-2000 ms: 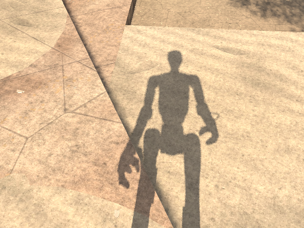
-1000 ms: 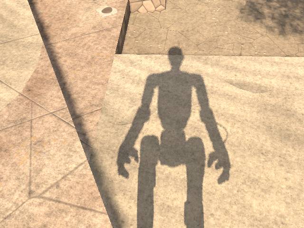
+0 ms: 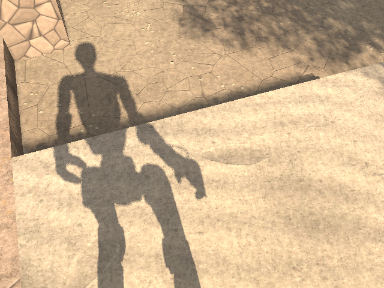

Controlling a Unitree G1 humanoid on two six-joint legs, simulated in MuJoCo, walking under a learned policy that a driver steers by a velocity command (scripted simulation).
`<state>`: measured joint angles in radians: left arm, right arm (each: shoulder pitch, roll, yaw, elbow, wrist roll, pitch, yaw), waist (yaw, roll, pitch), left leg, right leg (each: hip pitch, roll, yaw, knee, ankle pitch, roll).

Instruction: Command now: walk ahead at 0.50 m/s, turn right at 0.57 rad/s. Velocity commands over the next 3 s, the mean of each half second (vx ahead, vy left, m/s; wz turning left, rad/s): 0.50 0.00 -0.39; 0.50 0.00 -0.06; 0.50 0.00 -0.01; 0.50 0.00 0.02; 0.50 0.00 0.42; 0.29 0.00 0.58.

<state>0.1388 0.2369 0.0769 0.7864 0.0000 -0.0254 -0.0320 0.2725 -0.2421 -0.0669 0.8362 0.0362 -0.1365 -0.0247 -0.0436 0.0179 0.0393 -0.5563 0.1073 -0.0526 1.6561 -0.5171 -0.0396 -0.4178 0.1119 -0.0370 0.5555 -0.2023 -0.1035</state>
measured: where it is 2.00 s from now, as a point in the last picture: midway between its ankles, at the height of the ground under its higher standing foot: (211, 139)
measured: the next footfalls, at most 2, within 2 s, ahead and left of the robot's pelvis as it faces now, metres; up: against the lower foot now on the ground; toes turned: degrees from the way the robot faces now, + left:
left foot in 0.30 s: +0.35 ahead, +0.14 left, +0.00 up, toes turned -11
right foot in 0.84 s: +0.55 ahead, -0.15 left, +0.00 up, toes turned -12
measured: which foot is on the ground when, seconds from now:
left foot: up 0.00-0.28, down 0.30-0.84, up 0.86-1.00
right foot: down 0.00-0.30, up 0.32-0.82, down 0.84-1.00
